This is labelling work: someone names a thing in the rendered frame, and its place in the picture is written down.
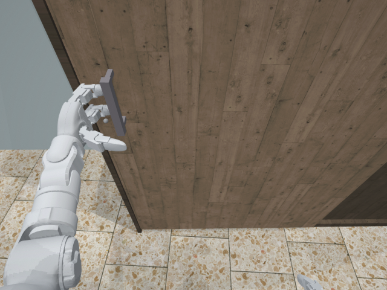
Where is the left robot upper arm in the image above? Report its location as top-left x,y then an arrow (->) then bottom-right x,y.
0,235 -> 82,290

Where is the handle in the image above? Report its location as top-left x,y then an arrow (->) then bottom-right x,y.
99,69 -> 126,136

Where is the left robot hand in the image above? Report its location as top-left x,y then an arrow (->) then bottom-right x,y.
57,83 -> 127,152

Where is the right robot hand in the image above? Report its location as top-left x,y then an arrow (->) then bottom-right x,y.
297,274 -> 323,290

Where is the wardrobe door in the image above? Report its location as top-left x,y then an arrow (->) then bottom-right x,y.
45,0 -> 387,230
323,162 -> 387,219

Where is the robot left forearm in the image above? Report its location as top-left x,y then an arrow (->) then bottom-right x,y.
3,135 -> 85,286

